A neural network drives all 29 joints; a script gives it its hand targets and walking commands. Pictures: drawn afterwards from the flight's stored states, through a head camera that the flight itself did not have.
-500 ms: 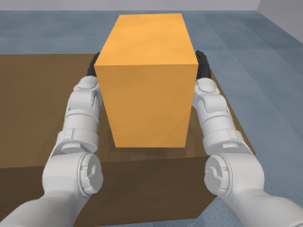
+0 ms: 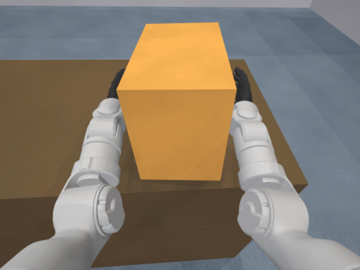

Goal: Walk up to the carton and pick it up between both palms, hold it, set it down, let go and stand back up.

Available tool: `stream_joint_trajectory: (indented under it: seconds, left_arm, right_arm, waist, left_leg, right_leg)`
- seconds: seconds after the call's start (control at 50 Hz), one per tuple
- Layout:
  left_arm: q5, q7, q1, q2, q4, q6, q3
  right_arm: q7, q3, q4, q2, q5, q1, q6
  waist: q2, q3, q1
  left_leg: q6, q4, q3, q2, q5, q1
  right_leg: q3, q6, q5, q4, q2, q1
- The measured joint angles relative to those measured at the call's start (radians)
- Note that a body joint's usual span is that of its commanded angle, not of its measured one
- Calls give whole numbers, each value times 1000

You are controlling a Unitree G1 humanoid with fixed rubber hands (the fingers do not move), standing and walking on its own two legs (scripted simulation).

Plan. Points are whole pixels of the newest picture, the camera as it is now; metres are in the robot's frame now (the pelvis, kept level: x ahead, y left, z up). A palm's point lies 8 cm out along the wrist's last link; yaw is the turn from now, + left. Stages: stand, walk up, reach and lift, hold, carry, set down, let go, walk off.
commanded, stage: set down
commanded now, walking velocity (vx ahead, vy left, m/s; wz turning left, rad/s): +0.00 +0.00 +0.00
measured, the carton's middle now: (181, 97) +0.48 -0.03 +0.14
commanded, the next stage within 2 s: none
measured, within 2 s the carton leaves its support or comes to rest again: rests again in 0.32 s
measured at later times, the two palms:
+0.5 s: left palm (119, 107) +0.44 +0.11 +0.15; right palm (243, 113) +0.41 -0.16 +0.15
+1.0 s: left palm (119, 109) +0.43 +0.12 +0.14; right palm (243, 116) +0.41 -0.16 +0.14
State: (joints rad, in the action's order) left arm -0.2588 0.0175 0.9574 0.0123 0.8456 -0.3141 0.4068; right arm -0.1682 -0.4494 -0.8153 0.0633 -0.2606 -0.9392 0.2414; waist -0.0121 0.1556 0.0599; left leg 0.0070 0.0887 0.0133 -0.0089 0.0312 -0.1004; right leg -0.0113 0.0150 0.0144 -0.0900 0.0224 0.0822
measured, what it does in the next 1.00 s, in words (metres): stands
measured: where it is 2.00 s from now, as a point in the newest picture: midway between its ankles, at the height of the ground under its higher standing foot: outside the picture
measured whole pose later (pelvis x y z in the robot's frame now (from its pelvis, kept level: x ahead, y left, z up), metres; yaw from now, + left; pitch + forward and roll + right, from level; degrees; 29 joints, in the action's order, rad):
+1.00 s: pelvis -0.02 +0.00 +0.00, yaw +2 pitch +14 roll +0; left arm -0.41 0.07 0.98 -0.04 0.91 -0.12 0.52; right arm -0.03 -0.67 -0.72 0.14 -0.50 -0.90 0.14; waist 0.00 0.19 0.07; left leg 0.01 0.09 0.04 -0.01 0.07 -0.22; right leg -0.04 0.02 0.05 -0.09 0.03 0.19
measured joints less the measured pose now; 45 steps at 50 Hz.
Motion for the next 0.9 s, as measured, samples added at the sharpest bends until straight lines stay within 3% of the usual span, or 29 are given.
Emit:
stream_joint_trajectory:
  seconds: [0.52, 0.9]
  left_arm:
    - [-80, 21, 6, -34, 64, 137, 72]
    - [-134, 44, 17, -46, 71, 184, 104]
  right_arm:
    - [57, -118, 44, 47, -140, 41, -44]
    - [119, -205, 87, 76, -224, 44, -89]
  waist:
    - [4, 16, 2]
    - [10, 37, 7]
  left_leg:
    - [2, 1, 13, 1, 20, -49]
    - [5, 3, 24, -4, 39, -109]
  right_leg:
    - [-12, 1, 15, 0, -1, 45]
    - [-24, 5, 29, -1, 3, 101]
